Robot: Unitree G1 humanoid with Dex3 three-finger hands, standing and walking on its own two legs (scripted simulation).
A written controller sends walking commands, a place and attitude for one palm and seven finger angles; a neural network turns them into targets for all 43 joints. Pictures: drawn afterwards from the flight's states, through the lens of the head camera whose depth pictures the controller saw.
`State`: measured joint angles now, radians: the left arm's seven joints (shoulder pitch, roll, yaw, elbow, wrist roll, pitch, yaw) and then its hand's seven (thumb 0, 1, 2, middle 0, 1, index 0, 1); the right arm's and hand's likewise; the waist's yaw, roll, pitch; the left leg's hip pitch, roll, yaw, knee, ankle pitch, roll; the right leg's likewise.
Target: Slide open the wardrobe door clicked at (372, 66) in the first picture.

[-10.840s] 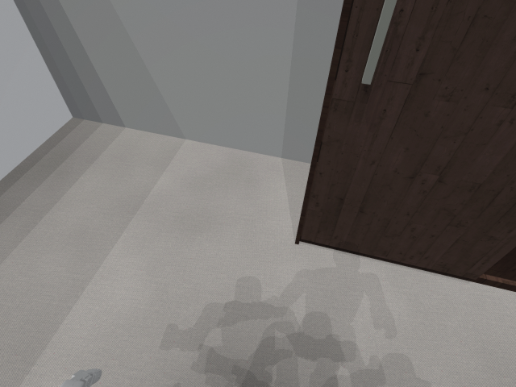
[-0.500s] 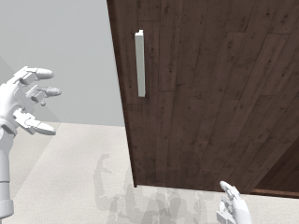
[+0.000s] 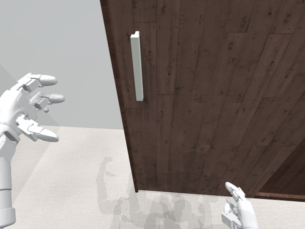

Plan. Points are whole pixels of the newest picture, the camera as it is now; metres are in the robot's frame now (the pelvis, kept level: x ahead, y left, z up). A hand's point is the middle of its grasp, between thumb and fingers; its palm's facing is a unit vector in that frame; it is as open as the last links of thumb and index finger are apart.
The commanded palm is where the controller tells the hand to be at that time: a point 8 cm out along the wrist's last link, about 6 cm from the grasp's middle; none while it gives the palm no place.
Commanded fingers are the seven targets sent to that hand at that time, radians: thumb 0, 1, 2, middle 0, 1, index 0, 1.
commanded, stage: move the hooked fingers beside the handle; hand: left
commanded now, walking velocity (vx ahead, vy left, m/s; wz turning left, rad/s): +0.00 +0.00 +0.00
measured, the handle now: (138, 68) +0.52 +0.12 +0.19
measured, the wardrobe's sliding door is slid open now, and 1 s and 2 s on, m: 0.00 0.00 0.00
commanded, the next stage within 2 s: none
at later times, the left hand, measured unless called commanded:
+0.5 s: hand (70, 97) +0.34 +0.25 +0.21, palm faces +0.08 -1.00 -0.02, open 14.0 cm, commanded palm +0.30 +0.29 +0.21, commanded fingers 0.00 -0.50 0.30 -0.30 -1.20 -0.30 -1.20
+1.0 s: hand (90, 88) +0.38 +0.22 +0.21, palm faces +0.05 -1.00 +0.00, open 14.0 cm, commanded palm +0.35 +0.27 +0.20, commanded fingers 0.00 -0.50 0.30 -0.30 -1.20 -0.30 -1.20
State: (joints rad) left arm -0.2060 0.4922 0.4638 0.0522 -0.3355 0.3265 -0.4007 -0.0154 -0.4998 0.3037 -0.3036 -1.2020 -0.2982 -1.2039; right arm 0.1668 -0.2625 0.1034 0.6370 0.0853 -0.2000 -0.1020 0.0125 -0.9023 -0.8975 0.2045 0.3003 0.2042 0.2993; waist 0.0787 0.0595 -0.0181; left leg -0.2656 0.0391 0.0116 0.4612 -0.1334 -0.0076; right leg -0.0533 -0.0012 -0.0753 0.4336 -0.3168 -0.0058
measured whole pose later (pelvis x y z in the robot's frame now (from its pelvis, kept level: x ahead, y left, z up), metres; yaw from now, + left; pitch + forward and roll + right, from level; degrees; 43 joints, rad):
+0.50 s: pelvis +0.01 -0.01 +0.00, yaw -1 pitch -2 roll +0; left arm -0.37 0.46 0.40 0.25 -0.29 0.31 -0.33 -0.02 -0.50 0.30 -0.30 -1.20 -0.30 -1.20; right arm 0.18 -0.26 0.09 0.65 0.08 -0.16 -0.11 0.01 -0.90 -0.90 0.20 0.30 0.20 0.30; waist 0.05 0.05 -0.04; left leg -0.28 0.05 0.02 0.47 -0.14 -0.02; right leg -0.08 0.00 -0.07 0.45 -0.33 -0.01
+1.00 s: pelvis +0.01 +0.00 +0.00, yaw -1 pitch -1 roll +0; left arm -0.48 0.40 0.33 0.33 -0.25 0.28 -0.24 -0.02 -0.50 0.30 -0.30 -1.20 -0.30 -1.20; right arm 0.21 -0.26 0.07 0.67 0.08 -0.13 -0.10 0.01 -0.90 -0.90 0.20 0.30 0.20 0.30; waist 0.03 0.04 -0.05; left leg -0.30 0.05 0.03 0.48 -0.15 -0.01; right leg -0.11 0.00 -0.05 0.46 -0.33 -0.01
